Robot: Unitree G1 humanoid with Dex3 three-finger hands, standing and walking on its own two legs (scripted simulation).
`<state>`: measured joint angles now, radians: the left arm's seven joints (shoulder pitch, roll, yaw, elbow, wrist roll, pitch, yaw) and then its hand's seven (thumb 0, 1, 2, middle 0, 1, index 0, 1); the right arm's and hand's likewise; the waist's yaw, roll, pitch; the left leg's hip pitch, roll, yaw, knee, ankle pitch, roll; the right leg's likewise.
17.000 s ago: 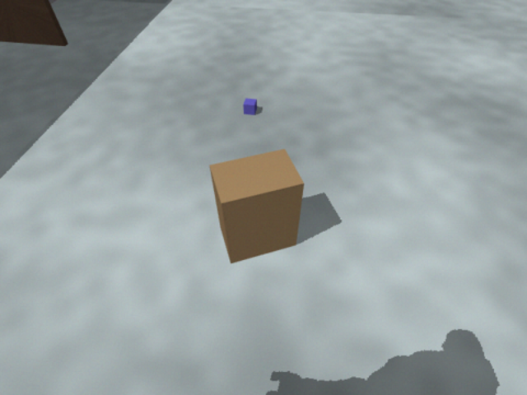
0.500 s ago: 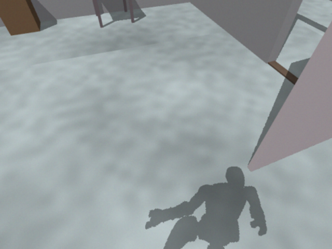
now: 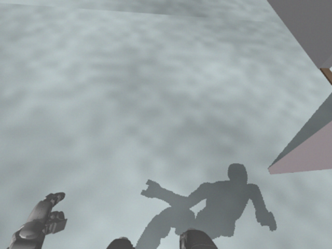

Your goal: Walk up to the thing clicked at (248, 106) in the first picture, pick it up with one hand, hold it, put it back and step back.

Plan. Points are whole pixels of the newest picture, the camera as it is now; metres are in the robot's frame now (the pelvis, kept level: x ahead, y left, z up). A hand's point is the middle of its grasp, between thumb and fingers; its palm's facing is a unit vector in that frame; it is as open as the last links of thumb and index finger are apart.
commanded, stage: walk up
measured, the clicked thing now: out of the picture +0.51 +1.10 -0.71
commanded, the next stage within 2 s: stand in 1.92 s
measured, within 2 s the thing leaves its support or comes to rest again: neither
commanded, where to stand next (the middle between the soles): +0.06 -0.05 m, yaw +39 degrees
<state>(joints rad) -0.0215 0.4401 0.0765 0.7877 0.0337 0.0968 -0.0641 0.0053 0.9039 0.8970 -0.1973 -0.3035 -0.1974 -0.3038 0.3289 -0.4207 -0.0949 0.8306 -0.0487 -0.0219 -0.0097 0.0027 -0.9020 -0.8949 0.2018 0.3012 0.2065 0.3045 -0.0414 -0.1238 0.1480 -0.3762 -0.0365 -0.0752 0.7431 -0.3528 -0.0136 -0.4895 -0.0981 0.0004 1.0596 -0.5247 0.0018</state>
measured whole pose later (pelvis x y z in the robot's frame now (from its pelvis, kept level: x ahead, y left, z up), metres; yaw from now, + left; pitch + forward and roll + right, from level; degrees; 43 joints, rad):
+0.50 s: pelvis -0.01 -0.10 +0.02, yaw +21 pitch -2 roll +2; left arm 0.24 0.38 0.07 0.80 0.03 0.00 -0.04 0.01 0.90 0.90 -0.20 -0.30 -0.20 -0.30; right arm 0.26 -0.47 -0.07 0.75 -0.02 0.00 0.00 0.01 -0.90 -0.89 0.20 0.30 0.21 0.30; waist 0.05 0.02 0.12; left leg -0.53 -0.05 -0.08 1.10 -0.41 0.00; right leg -0.25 -0.06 -0.09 0.64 -0.35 -0.03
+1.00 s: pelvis +0.00 -0.09 +0.00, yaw +36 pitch -3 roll +0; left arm 0.35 0.41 0.05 0.85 0.01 -0.01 -0.02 0.01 0.90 0.90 -0.20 -0.30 -0.20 -0.30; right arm 0.21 -0.38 -0.03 0.78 -0.02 0.00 0.01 0.01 -0.90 -0.89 0.20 0.30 0.21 0.31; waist 0.04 -0.01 0.08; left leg -0.35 -0.06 -0.09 0.73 -0.34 0.01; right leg -0.34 -0.07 -0.04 0.73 -0.39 -0.01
